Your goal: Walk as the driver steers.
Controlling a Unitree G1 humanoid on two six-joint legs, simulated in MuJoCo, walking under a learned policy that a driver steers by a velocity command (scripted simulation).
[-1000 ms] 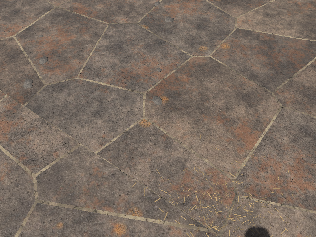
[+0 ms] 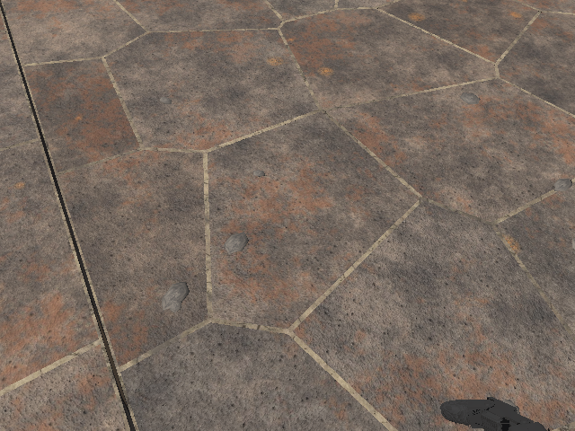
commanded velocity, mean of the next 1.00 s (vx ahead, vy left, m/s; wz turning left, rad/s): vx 0.48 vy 0.00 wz -0.89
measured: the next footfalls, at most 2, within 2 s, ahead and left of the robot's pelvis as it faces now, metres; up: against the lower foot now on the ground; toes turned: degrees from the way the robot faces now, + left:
left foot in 0.16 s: +0.41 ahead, +0.12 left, +0.00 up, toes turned -14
right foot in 0.56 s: +0.18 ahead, -0.05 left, +0.00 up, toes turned -33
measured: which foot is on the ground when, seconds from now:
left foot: up 0.00-0.14, down 0.16-0.54, up 0.56-0.92, down 0.94-1.00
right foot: down 0.00-0.18, up 0.20-0.54, down 0.56-0.94, up 0.96-1.00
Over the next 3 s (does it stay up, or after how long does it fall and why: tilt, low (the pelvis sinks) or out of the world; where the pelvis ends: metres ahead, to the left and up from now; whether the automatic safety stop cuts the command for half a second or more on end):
stays up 1.57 -1.02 0.00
